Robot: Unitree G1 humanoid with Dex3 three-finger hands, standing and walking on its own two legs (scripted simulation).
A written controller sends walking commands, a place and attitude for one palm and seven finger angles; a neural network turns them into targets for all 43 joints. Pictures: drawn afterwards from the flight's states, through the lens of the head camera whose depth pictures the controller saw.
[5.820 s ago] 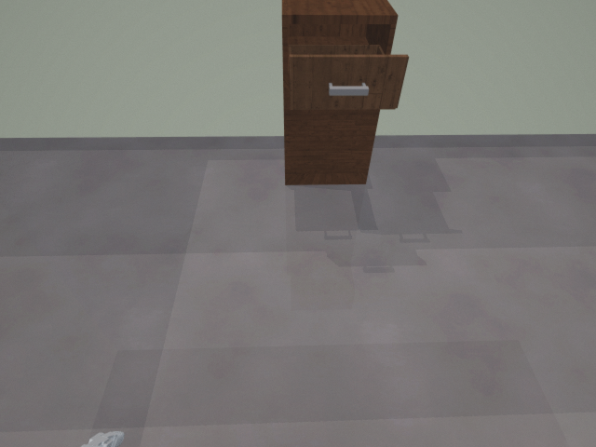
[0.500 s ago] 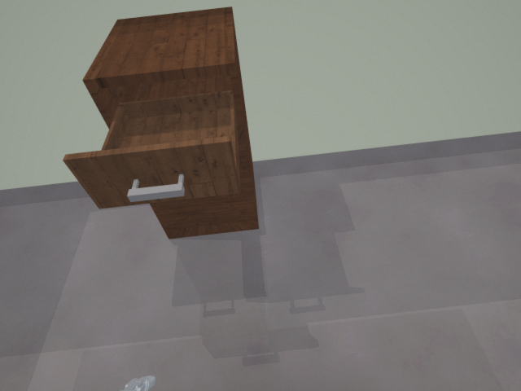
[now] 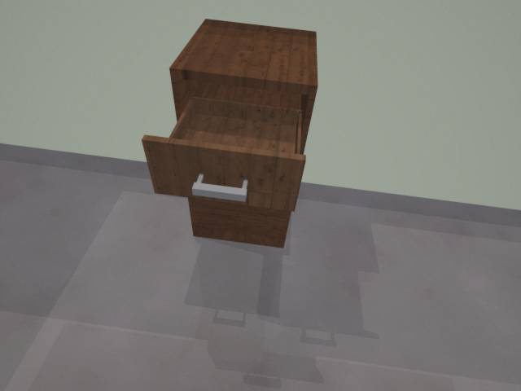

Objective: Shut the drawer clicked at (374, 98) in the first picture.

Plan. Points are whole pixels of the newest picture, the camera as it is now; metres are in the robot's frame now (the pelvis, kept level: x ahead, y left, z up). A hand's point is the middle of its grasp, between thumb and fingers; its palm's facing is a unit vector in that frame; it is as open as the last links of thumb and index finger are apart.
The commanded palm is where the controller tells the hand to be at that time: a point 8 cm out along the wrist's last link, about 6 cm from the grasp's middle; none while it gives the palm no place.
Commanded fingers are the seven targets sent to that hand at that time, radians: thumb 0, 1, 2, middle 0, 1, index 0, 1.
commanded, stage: take the last steps up to it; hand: left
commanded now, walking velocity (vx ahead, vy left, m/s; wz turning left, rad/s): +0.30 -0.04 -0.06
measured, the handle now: (221, 186) +0.57 +0.17 -0.07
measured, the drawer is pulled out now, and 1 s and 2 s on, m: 0.30 0.30 0.30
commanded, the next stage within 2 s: come to a stop and stand still in 0.64 s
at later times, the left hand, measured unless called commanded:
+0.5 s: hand (182, 335) +0.25 +0.18 -0.17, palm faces -0.06 -0.99 -0.15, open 7.4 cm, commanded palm none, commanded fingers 0.00 0.90 0.90 -0.20 -0.30 -0.20 -0.30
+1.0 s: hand (201, 313) +0.30 +0.15 -0.18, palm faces +0.02 -0.98 -0.19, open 7.3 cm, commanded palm none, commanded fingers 0.00 0.90 0.90 -0.20 -0.30 -0.20 -0.30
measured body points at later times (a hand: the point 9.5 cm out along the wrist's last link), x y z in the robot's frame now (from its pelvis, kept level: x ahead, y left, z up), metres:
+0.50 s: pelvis +0.14 +0.02 +0.00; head +0.16 +0.02 +0.45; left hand +0.25 +0.23 -0.15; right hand -0.01 -0.15 -0.14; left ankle +0.01 +0.10 -0.73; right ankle +0.25 -0.11 -0.69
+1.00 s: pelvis +0.26 -0.02 +0.00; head +0.27 -0.02 +0.45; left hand +0.30 +0.21 -0.16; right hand +0.33 -0.25 -0.15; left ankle +0.32 +0.10 -0.74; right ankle +0.28 -0.11 -0.73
